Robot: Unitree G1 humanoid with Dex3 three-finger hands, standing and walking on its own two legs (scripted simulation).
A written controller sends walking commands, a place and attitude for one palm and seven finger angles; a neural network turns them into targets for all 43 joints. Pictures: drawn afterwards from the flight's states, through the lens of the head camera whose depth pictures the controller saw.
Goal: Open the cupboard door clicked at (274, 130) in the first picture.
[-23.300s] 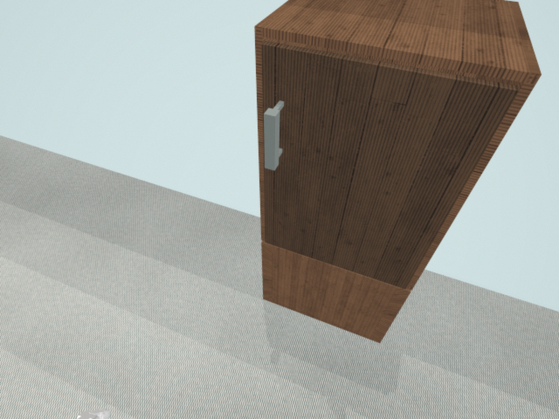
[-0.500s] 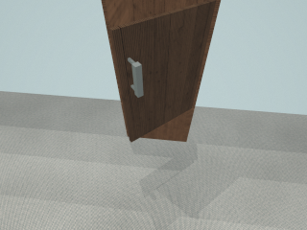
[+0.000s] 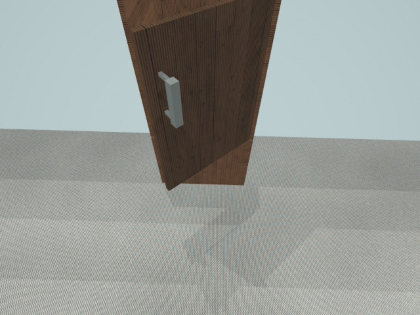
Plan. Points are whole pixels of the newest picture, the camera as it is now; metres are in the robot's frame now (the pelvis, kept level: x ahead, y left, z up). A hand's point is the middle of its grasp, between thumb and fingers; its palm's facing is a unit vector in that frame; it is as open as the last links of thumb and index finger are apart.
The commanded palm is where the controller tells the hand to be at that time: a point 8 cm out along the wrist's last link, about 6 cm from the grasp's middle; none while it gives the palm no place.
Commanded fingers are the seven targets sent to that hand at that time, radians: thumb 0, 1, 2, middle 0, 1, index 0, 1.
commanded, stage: walk to a spot facing it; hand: left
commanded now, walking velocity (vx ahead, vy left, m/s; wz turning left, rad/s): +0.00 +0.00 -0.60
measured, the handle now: (169, 99) +0.58 +0.14 +0.07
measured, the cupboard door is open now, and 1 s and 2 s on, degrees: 41 41 41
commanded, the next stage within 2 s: none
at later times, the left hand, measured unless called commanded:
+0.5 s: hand out of the picture +0.09 +0.16 -0.15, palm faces -0.24 -0.93 -0.29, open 7.4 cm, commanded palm none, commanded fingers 0.00 0.90 0.90 -0.20 -0.30 -0.20 -0.30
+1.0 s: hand (185, 306) +0.17 +0.07 -0.15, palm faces -0.53 -0.80 -0.30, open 7.4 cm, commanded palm none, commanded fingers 0.00 0.90 0.90 -0.20 -0.30 -0.20 -0.30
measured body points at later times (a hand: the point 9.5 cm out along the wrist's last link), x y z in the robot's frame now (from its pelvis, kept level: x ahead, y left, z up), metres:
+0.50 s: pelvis -0.02 -0.03 +0.01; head +0.03 -0.06 +0.45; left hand +0.10 +0.21 -0.13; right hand +0.01 -0.31 -0.14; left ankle +0.01 +0.12 -0.68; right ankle -0.05 -0.12 -0.73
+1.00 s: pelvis -0.03 -0.06 +0.00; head +0.02 -0.12 +0.44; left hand +0.19 +0.11 -0.13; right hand -0.12 -0.32 -0.16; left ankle +0.02 +0.09 -0.66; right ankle -0.07 -0.14 -0.73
